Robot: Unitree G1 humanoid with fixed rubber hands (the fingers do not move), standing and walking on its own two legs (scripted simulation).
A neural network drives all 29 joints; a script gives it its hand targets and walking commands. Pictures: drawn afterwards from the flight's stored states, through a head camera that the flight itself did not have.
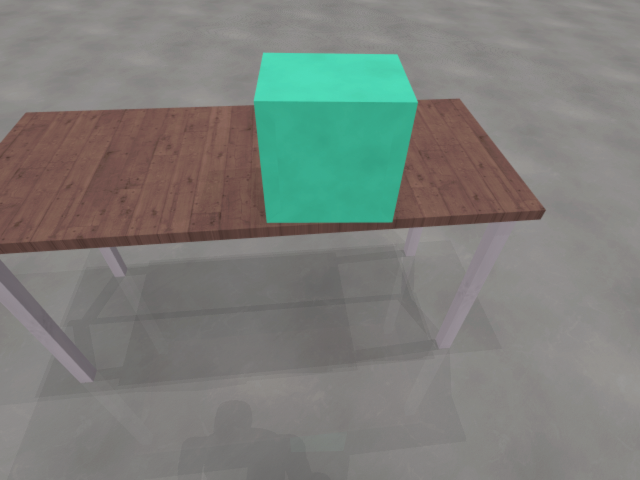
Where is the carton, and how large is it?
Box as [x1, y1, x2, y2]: [254, 53, 417, 222]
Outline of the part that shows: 263,53 254,97 254,108 267,222 392,221 417,104 415,96 397,55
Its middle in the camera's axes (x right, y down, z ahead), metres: +0.02 -0.21 +0.80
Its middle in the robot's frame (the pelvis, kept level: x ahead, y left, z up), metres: +0.76 -0.03 +0.04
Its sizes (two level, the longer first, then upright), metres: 0.270 0.206 0.272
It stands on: a table, 0.68 m high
